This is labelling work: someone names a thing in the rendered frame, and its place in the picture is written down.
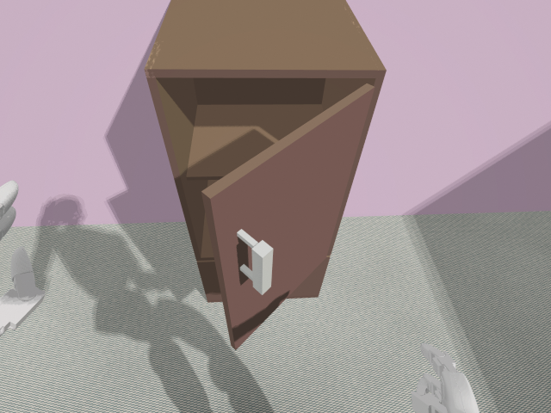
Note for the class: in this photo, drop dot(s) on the robot right hand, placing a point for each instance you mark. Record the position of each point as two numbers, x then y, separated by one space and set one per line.
453 394

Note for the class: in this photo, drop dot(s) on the handle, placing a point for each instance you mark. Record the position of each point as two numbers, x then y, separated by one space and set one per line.
262 259

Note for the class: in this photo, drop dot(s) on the cupboard door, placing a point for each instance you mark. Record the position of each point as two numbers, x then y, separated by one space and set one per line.
289 196

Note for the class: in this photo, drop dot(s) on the robot left hand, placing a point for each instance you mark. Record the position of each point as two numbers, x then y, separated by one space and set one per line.
16 304

